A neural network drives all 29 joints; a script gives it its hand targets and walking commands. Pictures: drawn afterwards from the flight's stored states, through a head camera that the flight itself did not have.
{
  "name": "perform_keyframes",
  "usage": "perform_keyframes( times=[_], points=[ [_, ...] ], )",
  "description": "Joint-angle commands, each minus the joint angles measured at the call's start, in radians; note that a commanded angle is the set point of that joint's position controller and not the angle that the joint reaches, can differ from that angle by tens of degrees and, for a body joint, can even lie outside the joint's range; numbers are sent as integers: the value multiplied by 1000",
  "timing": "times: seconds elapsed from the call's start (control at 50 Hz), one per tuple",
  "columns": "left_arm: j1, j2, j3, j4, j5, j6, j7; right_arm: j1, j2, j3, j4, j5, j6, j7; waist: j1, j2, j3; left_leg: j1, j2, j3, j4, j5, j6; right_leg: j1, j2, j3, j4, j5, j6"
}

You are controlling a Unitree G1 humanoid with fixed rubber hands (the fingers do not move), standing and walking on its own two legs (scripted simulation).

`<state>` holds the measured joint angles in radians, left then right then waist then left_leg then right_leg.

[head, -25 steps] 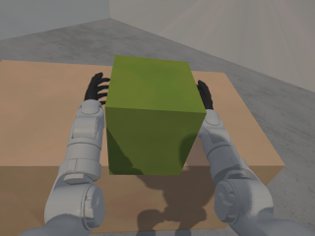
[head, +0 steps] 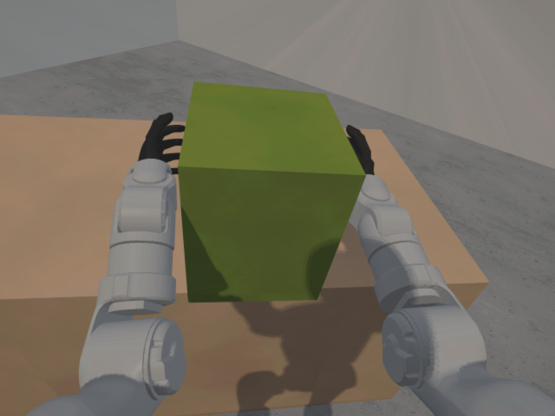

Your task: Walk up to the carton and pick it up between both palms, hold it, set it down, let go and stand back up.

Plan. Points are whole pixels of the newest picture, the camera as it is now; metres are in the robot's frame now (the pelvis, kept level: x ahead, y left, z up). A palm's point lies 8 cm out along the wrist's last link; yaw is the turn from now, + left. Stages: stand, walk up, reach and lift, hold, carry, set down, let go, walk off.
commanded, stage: reach and lift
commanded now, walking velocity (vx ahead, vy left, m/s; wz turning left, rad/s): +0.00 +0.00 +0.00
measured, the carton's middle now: (258, 195) +0.39 +0.00 +0.16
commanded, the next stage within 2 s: hold in 0.84 s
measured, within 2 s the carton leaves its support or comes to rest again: neither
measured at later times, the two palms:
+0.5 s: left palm (157, 156) +0.39 +0.14 +0.22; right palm (362, 164) +0.39 -0.15 +0.21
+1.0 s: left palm (152, 145) +0.39 +0.14 +0.24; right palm (365, 151) +0.39 -0.15 +0.24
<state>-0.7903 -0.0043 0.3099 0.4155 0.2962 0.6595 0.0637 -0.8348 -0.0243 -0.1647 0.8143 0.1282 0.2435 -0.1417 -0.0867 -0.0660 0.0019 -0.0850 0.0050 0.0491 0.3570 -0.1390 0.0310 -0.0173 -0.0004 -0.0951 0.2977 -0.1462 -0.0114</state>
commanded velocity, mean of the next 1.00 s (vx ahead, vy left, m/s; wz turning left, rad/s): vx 0.00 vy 0.00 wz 0.00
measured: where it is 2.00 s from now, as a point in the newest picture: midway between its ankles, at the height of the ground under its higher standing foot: outside the picture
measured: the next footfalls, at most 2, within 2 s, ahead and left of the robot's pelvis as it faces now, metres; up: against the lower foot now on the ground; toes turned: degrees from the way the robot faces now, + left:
none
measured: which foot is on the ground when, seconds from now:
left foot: down 0.00-1.00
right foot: down 0.00-1.00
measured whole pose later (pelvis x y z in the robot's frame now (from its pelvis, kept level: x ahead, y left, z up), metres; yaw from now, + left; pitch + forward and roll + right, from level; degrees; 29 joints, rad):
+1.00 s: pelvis +0.02 +0.00 +0.00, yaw -1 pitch -7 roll -1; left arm -0.77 0.02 0.29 0.27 0.24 0.77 0.05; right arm -0.86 -0.09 -0.01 0.68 0.31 0.38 -0.22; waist -0.09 -0.03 -0.04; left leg -0.08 0.02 0.04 0.39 -0.18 0.02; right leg 0.00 0.02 -0.08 0.29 -0.16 -0.02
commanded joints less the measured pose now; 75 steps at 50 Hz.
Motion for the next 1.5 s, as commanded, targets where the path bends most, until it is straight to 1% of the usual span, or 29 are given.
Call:
perform_keyframes(
  times=[0.0,0.08,0.18,0.3,0.36,0.54,0.8,0.86,0.92,0.94,0.98,1.0,1.02,1.04,1.06,1.1,1.14,1.16,1.18,1.22,1.24,1.26,1.28,1.3,1.32,1.34,1.36,1.42,1.48],
  points=[
    [-732,-626,-433,-110,-148,-52,-132,-902,550,307,-328,64,-53,85,-12,112,-419,199,-1,-53,-45,119,-39,-33,46,13,-51,49,37],
    [-729,-621,-433,-106,-152,-45,-122,-897,544,315,-315,68,-44,88,-7,110,-420,205,4,-55,-43,122,-38,-43,48,15,-52,44,34],
    [-710,-602,-404,-89,-136,-27,-129,-880,535,313,-290,72,-30,86,-2,95,-395,187,2,-51,-50,118,-30,-22,47,22,-55,49,37],
    [-720,-608,-422,-125,-147,-26,-136,-900,554,351,-339,113,-21,68,-12,98,-438,208,-14,-51,-17,210,-39,21,52,29,-47,144,48],
    [-723,-605,-434,-148,-152,-28,-138,-886,569,373,-346,130,-8,56,-19,94,-434,200,-25,-49,-11,223,-40,36,52,32,-37,183,56],
    [-738,-599,-454,-187,-160,-13,-148,-879,577,407,-372,171,30,34,-19,107,-412,188,-28,-55,-14,214,-50,30,53,34,-36,179,62],
    [-769,-597,-458,-190,-186,6,-146,-904,589,426,-388,206,77,21,-17,94,-421,173,-28,-55,-16,192,-48,23,58,44,-37,176,63],
    [-771,-606,-478,-239,-200,16,-137,-912,596,461,-423,241,87,17,-7,107,-470,199,-27,-60,6,259,-55,39,66,48,-28,217,61],
    [-741,-600,-509,-322,-219,41,-131,-903,609,527,-514,299,109,-1,-1,111,-530,229,-32,-64,39,362,-59,78,73,56,-16,300,66],
    [-726,-591,-511,-341,-219,54,-132,-893,605,540,-536,313,121,-9,-1,109,-529,232,-35,-64,42,376,-60,86,74,57,-15,316,69],
    [-698,-570,-496,-348,-204,80,-141,-866,587,540,-540,322,147,-21,-4,98,-478,224,-38,-58,32,354,-58,86,71,57,-20,299,74],
    [-710,-561,-482,-295,-183,83,-151,-806,561,483,-434,284,164,-22,-25,116,-378,185,-30,-60,9,273,-66,29,79,45,-43,225,64],
    [-719,-566,-470,-270,-167,86,-160,-817,556,458,-417,266,167,-17,-21,123,-339,144,-23,-57,-18,196,-66,15,78,44,-56,145,58],
    [-705,-569,-451,-226,-157,91,-169,-817,552,436,-399,243,171,-12,-26,110,-303,119,-22,-51,-40,130,-59,7,75,42,-64,93,57],
    [-723,-574,-455,-237,-162,91,-175,-816,544,410,-383,233,174,-6,-28,131,-293,88,-16,-54,-62,67,-59,7,72,43,-63,43,50],
    [-749,-593,-460,-213,-170,93,-179,-846,539,387,-377,219,175,4,-43,149,-285,53,-7,-60,-78,23,-61,17,71,42,-53,33,44],
    [-806,-607,-478,-235,-200,79,-174,-891,566,388,-400,229,171,11,-44,144,-333,52,-7,-64,-71,39,-65,23,75,42,-42,54,42],
    [-817,-620,-479,-222,-205,75,-170,-914,569,387,-405,231,171,13,-46,148,-343,55,-7,-68,-63,52,-66,25,75,41,-37,61,42],
    [-828,-623,-479,-212,-214,70,-167,-940,580,395,-420,238,169,15,-40,137,-363,63,-9,-69,-55,72,-66,18,76,39,-36,71,44],
    [-828,-611,-458,-186,-212,65,-163,-945,588,397,-400,236,175,13,-26,118,-373,69,-14,-67,-54,69,-57,16,72,47,-39,70,48],
    [-818,-605,-454,-181,-210,64,-164,-944,589,406,-409,245,175,12,-20,124,-388,77,-15,-66,-54,75,-54,23,73,48,-38,78,50],
    [-817,-610,-464,-202,-216,62,-162,-946,594,420,-437,254,174,10,-19,119,-424,88,-21,-65,-45,104,-55,33,73,52,-36,109,49],
    [-808,-603,-446,-188,-209,64,-162,-947,593,423,-424,258,181,9,-13,107,-417,94,-21,-63,-43,109,-53,34,74,48,-37,106,52],
    [-800,-599,-446,-195,-210,66,-163,-955,595,438,-449,266,180,6,-8,101,-430,103,-25,-63,-36,126,-50,41,72,52,-36,126,55],
    [-798,-600,-439,-210,-208,65,-161,-945,606,452,-447,273,184,3,2,87,-443,107,-26,-58,-33,145,-48,50,75,54,-34,141,58],
    [-789,-600,-446,-224,-214,65,-160,-948,614,469,-477,283,183,-1,4,82,-474,115,-29,-57,-20,173,-46,62,76,59,-28,174,62],
    [-793,-596,-445,-235,-215,67,-159,-946,613,483,-480,290,187,-4,5,79,-486,117,-30,-59,-18,187,-49,68,78,57,-29,185,64],
    [-779,-564,-423,-248,-204,76,-163,-916,620,490,-472,306,205,-12,18,69,-462,115,-41,-47,-21,161,-38,70,72,63,-32,178,74],
    [-774,-547,-406,-229,-189,87,-176,-901,623,485,-462,298,220,-20,13,55,-420,90,-41,-44,-39,106,-28,59,66,71,-39,151,80]
  ],
)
